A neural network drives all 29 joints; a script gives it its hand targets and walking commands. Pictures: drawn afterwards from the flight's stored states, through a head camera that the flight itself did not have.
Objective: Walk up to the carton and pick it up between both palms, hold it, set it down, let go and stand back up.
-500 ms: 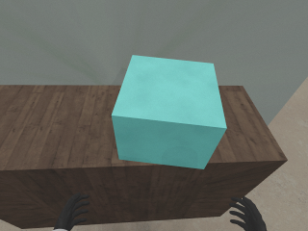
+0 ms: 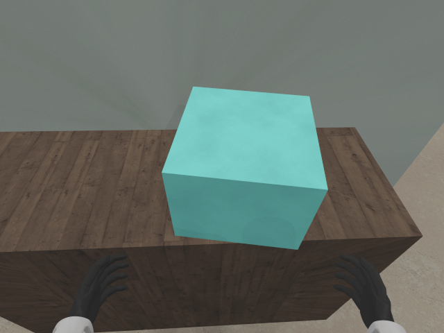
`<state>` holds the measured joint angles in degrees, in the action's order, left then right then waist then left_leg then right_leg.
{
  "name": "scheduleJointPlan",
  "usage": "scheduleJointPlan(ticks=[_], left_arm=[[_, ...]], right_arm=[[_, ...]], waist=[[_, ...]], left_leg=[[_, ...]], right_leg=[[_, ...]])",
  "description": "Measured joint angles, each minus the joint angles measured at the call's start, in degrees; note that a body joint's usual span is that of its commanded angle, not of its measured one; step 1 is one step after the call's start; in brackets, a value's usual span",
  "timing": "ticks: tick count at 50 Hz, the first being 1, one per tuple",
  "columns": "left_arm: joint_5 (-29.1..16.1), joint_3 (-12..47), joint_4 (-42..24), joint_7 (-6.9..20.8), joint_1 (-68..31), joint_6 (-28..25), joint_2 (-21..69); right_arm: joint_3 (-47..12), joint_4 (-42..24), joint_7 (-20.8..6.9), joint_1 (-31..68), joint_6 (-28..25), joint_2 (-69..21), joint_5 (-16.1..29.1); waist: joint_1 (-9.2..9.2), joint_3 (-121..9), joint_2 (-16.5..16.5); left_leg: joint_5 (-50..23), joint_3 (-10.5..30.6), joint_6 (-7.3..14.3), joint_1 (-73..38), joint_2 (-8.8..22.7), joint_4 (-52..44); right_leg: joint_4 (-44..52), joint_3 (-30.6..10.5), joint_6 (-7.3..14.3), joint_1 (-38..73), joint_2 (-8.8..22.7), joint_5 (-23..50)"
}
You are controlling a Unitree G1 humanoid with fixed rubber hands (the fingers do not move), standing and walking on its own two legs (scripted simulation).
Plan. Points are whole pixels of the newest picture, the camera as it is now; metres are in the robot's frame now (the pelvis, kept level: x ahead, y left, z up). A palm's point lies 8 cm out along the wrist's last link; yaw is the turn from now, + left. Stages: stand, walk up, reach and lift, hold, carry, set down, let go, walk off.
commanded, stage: reach and lift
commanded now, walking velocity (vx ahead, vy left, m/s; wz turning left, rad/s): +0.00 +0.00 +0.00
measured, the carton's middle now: (243, 164) +0.46 +0.00 +0.04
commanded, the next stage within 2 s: none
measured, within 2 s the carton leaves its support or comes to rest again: neither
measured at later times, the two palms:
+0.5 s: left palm (101, 245) +0.24 +0.24 +0.05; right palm (379, 268) +0.23 -0.23 +0.05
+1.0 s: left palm (115, 183) +0.34 +0.24 +0.10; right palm (380, 220) +0.30 -0.23 +0.09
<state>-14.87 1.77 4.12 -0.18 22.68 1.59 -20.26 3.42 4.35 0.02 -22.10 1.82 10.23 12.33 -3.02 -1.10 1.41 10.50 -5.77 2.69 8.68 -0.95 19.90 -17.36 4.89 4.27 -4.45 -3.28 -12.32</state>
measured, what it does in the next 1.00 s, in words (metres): stands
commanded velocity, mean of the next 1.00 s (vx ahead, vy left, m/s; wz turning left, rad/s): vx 0.00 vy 0.00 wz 0.00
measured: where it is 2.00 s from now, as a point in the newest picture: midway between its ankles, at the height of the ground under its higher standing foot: outside the picture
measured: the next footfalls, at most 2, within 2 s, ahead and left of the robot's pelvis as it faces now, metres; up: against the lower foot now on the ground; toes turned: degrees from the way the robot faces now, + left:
none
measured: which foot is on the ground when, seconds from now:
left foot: down 0.00-1.00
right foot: down 0.00-1.00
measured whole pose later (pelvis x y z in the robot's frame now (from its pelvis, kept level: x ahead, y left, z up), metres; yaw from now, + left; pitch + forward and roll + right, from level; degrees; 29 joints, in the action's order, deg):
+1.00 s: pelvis +0.00 -0.01 +0.00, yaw -1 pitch +3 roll +1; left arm -15.4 -9.4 10.8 3.6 -15.5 22.1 -22.7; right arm 0.9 7.1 5.7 9.3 16.6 17.5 22.0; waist 1.3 -1.5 2.7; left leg 9.8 -4.8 1.7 12.8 -0.9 19.6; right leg -19.5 3.1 4.9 -10.0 -4.0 -12.6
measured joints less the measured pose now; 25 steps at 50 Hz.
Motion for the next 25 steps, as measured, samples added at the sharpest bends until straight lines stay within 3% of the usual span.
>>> scheduleJointPlan(ticks=[15,25], left_arm=[[-3.9,-1.1,0.2,2.2,-8.8,-2.5,-3.4],[-4.4,-3.1,2.0,2.4,-16.8,4.9,-3.3]], right_arm=[[-1.1,-5.7,3.9,4.7,3.4,-0.1,3.3],[-0.3,-4.8,4.3,11.9,8.5,1.7,4.6]], waist=[[1.05,0.5,1.2],[1.43,0.4,0.7]], left_leg=[[-0.3,0.9,-0.7,0.8,0.0,0.4],[-0.7,0.6,-0.8,1.0,0.1,-0.5]], right_leg=[[-1.9,0.1,0.6,-1.4,-0.1,-0.7],[-1.4,-0.8,0.8,-2.0,-0.4,-0.3]])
